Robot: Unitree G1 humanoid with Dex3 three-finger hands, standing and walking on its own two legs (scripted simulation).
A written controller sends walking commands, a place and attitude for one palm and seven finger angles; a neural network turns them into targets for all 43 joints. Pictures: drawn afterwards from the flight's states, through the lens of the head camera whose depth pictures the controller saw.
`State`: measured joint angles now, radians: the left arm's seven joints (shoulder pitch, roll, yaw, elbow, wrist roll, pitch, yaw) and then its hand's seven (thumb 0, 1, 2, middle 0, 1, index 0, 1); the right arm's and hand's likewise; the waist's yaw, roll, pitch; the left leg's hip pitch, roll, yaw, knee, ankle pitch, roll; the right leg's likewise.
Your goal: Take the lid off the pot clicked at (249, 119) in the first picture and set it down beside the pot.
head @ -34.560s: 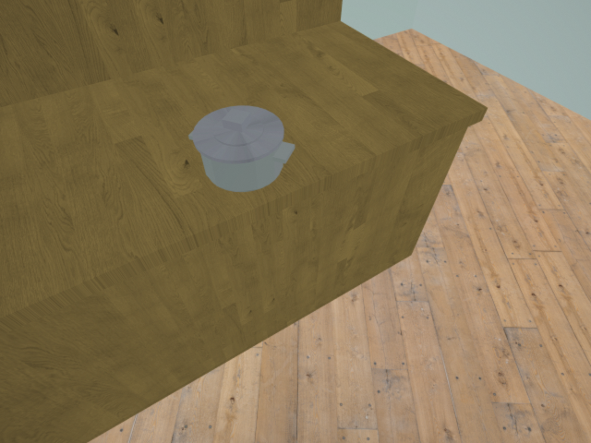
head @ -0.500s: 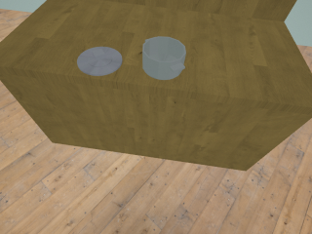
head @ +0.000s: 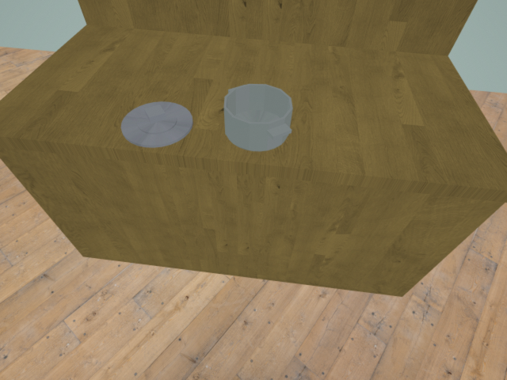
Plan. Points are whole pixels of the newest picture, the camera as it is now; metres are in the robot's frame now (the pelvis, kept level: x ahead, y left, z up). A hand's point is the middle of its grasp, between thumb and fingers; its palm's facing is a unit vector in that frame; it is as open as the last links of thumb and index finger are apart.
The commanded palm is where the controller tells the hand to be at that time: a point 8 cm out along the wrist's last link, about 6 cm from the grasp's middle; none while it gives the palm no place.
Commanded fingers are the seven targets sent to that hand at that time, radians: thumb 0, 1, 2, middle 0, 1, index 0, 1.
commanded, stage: stop stepping back and stand still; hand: left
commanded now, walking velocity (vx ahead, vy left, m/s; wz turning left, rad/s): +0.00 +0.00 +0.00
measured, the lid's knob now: (155, 113) +0.71 +0.28 -0.01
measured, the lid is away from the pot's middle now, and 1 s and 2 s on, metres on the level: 0.26 0.26 0.26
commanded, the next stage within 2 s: let the arm hang, fingers relaxed in 0.06 s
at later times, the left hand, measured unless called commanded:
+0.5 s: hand out of the picture +0.01 +0.17 -0.18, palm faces +0.04 -0.98 -0.19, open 7.3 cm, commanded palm none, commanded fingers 0.00 0.90 0.90 -0.20 -0.30 -0.20 -0.30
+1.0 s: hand out of the picture -0.01 +0.17 -0.18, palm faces +0.05 -0.98 -0.18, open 7.3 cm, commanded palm none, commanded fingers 0.00 0.90 0.90 -0.20 -0.30 -0.20 -0.30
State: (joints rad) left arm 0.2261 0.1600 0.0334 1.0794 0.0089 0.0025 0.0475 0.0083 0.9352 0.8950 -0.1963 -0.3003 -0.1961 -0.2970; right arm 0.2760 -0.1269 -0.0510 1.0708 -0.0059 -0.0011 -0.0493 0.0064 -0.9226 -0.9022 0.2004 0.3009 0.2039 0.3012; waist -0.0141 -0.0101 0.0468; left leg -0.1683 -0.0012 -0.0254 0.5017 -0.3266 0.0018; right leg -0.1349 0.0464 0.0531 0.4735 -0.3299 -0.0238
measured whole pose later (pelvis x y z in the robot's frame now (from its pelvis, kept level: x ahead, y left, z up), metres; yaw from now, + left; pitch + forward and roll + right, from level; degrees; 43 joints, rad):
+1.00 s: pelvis -0.01 +0.01 +0.00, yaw +0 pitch -1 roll +0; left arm 0.27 0.14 0.03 1.11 0.01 0.00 0.05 0.01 0.92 0.90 -0.20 -0.30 -0.19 -0.30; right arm 0.31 -0.10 -0.04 1.10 0.00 -0.01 -0.05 0.00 -0.91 -0.90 0.20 0.30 0.20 0.30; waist -0.01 -0.02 0.06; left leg -0.17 -0.01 -0.02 0.48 -0.30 0.01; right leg -0.13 0.04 0.06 0.45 -0.30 -0.01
